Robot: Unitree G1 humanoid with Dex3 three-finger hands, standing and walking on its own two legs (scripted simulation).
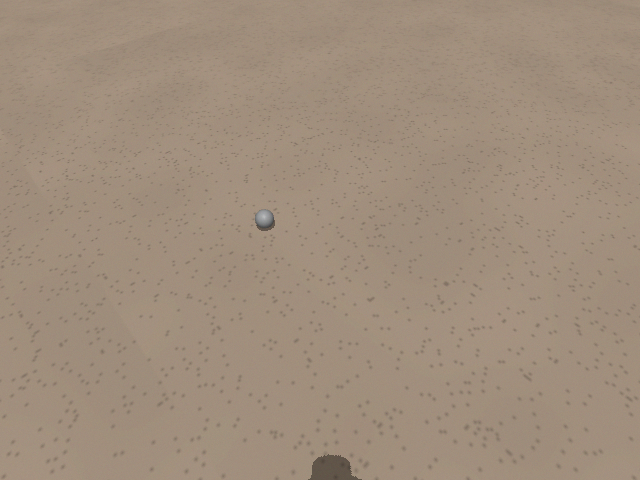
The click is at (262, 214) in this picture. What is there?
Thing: free ball
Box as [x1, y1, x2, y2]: [255, 209, 273, 227]
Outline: 263,209 257,212 255,215 255,221 259,226 267,227 272,223 273,216 271,212
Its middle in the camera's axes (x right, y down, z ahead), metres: -0.24 -0.08 +1.70
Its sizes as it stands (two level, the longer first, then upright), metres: 0.083 0.083 0.083
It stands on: the floor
